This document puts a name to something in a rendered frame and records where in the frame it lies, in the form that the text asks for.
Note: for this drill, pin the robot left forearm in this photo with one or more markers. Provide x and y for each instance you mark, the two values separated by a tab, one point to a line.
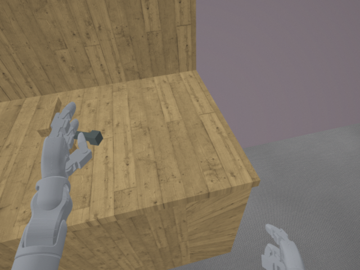
43	239

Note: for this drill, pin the robot right hand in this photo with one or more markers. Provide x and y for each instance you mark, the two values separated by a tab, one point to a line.
283	258

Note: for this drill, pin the tap lever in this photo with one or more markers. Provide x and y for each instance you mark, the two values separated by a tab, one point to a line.
94	137

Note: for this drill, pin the counter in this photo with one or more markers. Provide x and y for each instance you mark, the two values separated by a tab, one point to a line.
169	183

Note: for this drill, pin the robot left hand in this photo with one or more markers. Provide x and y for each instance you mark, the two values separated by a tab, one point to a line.
56	146

